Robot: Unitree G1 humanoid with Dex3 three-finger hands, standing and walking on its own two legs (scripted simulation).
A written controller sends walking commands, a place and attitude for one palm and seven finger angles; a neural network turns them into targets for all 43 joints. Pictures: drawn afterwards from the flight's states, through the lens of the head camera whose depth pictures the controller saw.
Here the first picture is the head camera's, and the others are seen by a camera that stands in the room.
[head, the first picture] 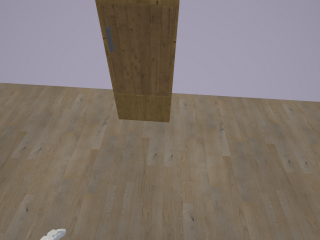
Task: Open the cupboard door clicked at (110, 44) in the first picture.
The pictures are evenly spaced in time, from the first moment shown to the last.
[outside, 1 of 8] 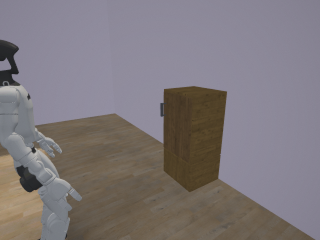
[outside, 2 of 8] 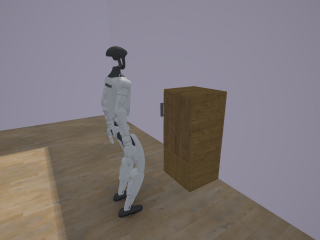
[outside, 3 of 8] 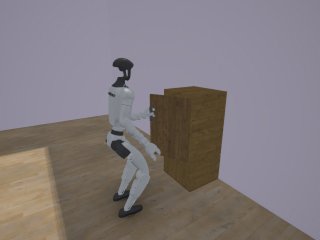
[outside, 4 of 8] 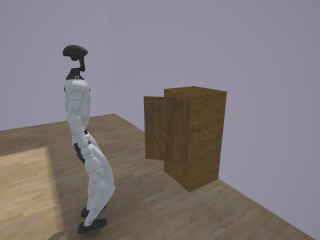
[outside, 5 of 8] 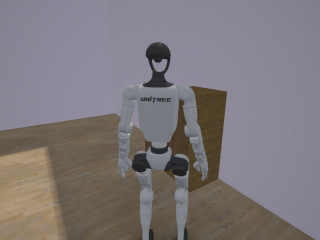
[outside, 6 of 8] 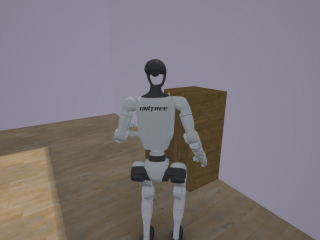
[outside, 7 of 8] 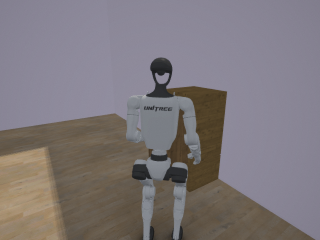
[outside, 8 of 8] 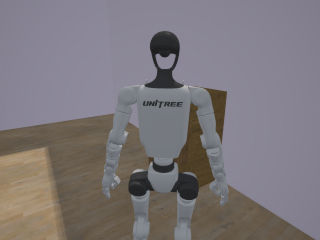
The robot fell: no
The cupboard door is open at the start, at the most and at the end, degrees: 0 91 91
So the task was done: yes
